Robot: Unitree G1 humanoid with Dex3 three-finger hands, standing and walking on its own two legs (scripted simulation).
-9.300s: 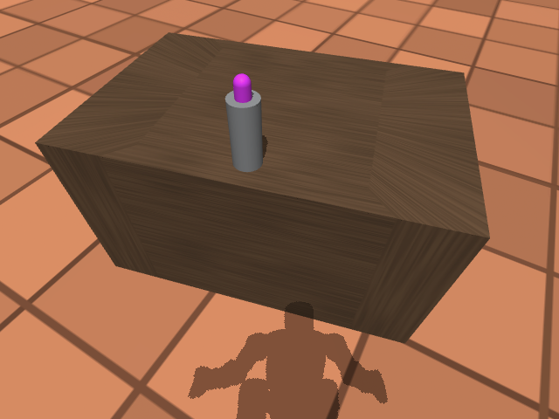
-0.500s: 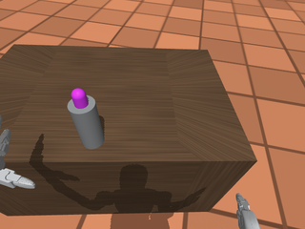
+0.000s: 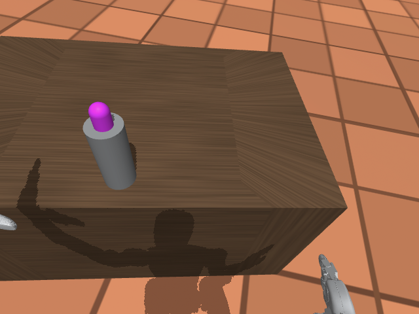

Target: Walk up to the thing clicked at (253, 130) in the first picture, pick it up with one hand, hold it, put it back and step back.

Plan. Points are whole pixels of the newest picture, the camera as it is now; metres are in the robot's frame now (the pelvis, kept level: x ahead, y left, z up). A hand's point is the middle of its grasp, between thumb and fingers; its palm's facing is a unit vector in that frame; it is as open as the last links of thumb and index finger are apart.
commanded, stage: go down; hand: left
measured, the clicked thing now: (110, 146) +0.48 +0.21 +0.01
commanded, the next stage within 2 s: approach in 1.90 s
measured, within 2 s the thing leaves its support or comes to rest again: neither
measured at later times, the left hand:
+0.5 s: hand out of the picture +0.37 +0.37 +0.08, palm faces +0.19 -0.98 +0.00, open 17.6 cm
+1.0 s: hand out of the picture +0.38 +0.39 +0.09, palm faces +0.19 -0.98 +0.01, open 17.6 cm
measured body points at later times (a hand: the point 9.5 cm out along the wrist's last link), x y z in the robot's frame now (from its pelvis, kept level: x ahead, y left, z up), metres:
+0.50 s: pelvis +0.02 +0.00 -0.02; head +0.07 +0.03 +0.43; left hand +0.35 +0.42 +0.09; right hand +0.17 -0.24 -0.08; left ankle +0.00 +0.14 -0.72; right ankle +0.02 -0.15 -0.72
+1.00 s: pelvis +0.01 +0.01 -0.03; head +0.08 +0.04 +0.41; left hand +0.37 +0.44 +0.09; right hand +0.16 -0.25 -0.08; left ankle +0.00 +0.14 -0.72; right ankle +0.02 -0.15 -0.72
